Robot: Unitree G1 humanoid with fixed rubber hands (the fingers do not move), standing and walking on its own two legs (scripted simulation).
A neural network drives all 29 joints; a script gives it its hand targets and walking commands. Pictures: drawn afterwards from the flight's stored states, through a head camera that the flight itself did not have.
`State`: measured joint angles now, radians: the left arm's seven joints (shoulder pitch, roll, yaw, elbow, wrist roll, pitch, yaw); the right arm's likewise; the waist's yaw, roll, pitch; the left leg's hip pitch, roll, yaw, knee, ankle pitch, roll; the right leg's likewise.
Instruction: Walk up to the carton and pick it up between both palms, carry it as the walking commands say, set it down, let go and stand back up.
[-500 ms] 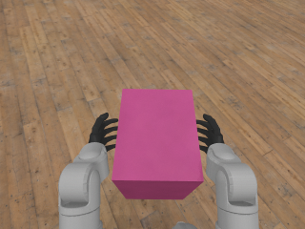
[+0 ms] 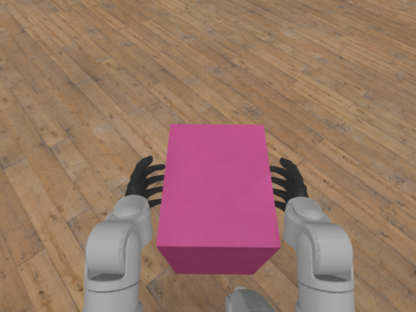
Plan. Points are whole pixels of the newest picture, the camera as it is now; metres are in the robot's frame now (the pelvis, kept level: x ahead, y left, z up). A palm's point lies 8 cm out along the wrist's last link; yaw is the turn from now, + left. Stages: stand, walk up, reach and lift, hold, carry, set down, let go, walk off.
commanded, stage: carry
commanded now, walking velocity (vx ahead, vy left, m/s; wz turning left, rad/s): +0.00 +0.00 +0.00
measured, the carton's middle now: (215, 206) +0.31 +0.00 +0.00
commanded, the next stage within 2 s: none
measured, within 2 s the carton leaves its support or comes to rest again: neither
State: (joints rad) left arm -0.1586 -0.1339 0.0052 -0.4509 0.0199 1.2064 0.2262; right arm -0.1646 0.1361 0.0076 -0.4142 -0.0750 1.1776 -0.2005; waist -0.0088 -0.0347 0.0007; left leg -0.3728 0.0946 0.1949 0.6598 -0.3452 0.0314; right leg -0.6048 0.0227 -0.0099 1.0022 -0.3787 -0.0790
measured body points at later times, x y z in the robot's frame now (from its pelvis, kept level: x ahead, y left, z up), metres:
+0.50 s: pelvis -0.08 -0.15 -0.01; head -0.07 -0.13 +0.44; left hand +0.22 -0.05 +0.08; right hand +0.19 -0.31 +0.09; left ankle -0.07 -0.08 -0.73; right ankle -0.01 -0.24 -0.72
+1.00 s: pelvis -0.13 -0.19 +0.00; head -0.15 -0.19 +0.45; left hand +0.16 -0.10 +0.10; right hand +0.13 -0.36 +0.10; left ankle -0.07 -0.09 -0.72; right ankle -0.05 -0.26 -0.72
